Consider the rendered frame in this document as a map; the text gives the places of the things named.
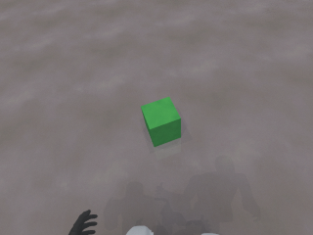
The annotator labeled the robot left hand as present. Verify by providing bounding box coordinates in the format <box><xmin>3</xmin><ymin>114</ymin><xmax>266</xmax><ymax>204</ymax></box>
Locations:
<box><xmin>68</xmin><ymin>210</ymin><xmax>98</xmax><ymax>235</ymax></box>

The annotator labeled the left robot thigh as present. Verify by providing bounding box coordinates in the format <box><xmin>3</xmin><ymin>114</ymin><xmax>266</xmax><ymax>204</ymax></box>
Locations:
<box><xmin>126</xmin><ymin>225</ymin><xmax>154</xmax><ymax>235</ymax></box>

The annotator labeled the carton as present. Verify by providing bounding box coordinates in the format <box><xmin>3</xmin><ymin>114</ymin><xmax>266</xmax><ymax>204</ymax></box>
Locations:
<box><xmin>141</xmin><ymin>97</ymin><xmax>181</xmax><ymax>147</ymax></box>

